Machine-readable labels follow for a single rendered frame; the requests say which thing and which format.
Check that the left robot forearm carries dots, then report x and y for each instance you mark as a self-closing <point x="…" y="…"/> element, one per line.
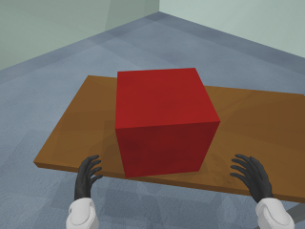
<point x="82" y="215"/>

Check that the robot right hand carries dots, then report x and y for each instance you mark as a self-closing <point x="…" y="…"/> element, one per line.
<point x="255" y="177"/>

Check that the robot left hand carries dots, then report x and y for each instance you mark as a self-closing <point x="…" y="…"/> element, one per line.
<point x="84" y="179"/>

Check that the carton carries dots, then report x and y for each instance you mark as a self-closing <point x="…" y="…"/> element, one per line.
<point x="165" y="121"/>

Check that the table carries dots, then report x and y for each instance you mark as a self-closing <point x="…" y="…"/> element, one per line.
<point x="269" y="126"/>

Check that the right robot forearm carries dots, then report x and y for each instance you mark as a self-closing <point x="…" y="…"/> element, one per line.
<point x="272" y="215"/>

